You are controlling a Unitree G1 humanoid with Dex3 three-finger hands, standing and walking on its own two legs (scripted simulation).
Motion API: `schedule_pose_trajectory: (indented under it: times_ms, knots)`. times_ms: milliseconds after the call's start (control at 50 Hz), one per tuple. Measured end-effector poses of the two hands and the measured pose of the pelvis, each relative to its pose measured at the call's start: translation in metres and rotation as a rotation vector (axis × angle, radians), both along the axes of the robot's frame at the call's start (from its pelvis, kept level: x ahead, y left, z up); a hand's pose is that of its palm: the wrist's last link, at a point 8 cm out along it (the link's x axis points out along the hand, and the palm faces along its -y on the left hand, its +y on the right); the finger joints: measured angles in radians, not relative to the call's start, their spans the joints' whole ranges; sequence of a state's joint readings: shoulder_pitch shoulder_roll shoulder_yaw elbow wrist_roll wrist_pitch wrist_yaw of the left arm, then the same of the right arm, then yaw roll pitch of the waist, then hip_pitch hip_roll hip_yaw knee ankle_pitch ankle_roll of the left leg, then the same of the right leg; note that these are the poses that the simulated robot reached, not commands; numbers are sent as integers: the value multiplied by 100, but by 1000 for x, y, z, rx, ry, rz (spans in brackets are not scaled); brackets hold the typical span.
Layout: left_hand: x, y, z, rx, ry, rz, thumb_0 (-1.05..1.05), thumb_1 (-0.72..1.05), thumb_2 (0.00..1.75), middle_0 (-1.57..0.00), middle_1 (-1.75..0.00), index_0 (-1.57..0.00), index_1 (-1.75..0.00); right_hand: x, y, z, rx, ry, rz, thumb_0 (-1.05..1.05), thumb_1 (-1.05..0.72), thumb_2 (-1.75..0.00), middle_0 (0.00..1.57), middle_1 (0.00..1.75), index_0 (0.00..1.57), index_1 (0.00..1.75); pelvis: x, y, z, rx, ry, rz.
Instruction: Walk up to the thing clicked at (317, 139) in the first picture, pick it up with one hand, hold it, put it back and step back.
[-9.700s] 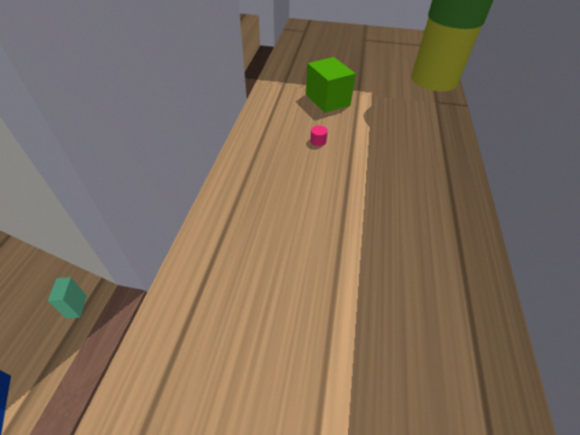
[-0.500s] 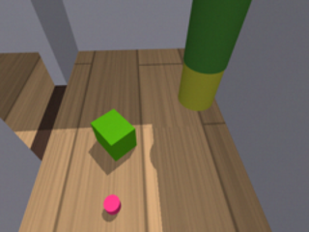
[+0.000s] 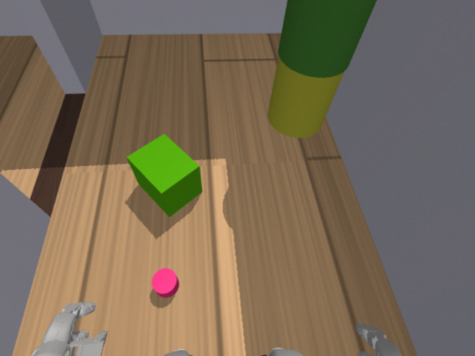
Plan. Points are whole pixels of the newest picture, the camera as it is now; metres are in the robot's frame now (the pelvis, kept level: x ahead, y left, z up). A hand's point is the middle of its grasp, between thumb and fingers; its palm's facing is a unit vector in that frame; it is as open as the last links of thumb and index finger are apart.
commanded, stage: rise first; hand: left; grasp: from above
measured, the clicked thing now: (165, 283) +0.40 +0.23 -0.73
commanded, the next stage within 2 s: none
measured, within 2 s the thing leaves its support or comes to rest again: neither
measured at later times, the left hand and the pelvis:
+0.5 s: hand out of the picture +0.13 +0.26 -0.22, palm faces -0.18 -0.86 -0.47, open 14.0 cm; pelvis +0.00 +0.01 -0.08, yaw +0 degrees
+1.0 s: hand (121, 322) +0.23 +0.28 -0.41, palm faces -0.43 -0.46 -0.78, open 14.1 cm; pelvis -0.06 +0.00 -0.26, yaw -1 degrees
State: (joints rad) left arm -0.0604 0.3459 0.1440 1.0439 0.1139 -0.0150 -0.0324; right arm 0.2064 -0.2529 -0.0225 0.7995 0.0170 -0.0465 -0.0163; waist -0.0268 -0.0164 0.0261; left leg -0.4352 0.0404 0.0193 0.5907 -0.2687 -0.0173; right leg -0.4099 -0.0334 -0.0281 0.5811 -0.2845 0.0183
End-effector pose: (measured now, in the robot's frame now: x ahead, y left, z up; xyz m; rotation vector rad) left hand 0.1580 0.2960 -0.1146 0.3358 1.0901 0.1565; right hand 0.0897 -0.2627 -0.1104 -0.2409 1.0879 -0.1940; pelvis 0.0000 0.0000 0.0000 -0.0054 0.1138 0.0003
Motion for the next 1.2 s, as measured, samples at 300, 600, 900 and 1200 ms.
schedule_pose_trajectory:
  times_ms: [300,600,900,1200]
  knots:
    - [-17,8,-45,91,48,-79,0,-41,99,-7,-108,-7,-108,33,14,-29,-9,-136,52,1,-89,-89,21,30,20,30,0,11,-47,-15,131,-2]
    - [-27,7,-77,174,49,-178,-1,-53,101,-8,-107,-7,-108,73,31,-65,6,-269,124,1,-89,-89,21,30,20,30,-8,11,-92,-33,231,7]
    - [47,11,-199,420,-103,-564,-1,-53,100,-8,-107,-7,-108,63,6,-199,-30,-217,171,1,-88,-89,21,30,20,30,-40,6,-215,-31,433,0]
    - [117,1,-296,634,-197,-783,-1,-55,103,-8,-105,-7,-107,-51,-5,-338,-3,59,85,1,-90,-90,21,30,20,30,-88,2,-325,-42,462,-28]
